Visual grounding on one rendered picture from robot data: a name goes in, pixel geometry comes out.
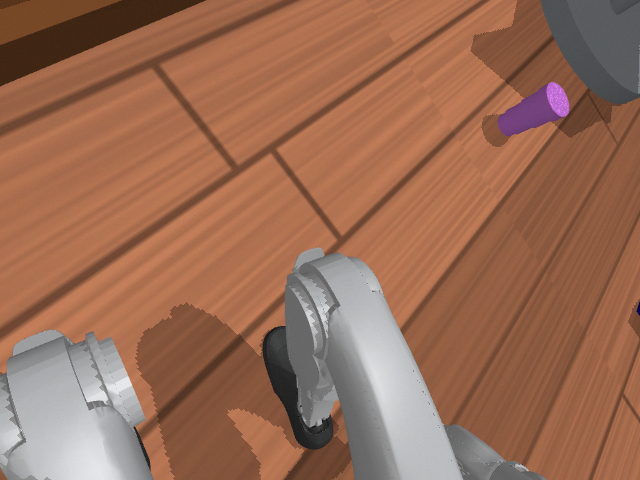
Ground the right robot foot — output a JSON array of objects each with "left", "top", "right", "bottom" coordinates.
[{"left": 263, "top": 326, "right": 333, "bottom": 450}]

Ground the right robot arm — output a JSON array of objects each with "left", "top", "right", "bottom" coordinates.
[{"left": 489, "top": 461, "right": 546, "bottom": 480}]

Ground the right robot hand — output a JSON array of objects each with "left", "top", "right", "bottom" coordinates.
[{"left": 443, "top": 424, "right": 506, "bottom": 480}]

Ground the office chair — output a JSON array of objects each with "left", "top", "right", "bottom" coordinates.
[{"left": 540, "top": 0, "right": 640, "bottom": 104}]

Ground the left robot foot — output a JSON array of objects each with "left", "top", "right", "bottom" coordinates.
[{"left": 134, "top": 427, "right": 151, "bottom": 471}]

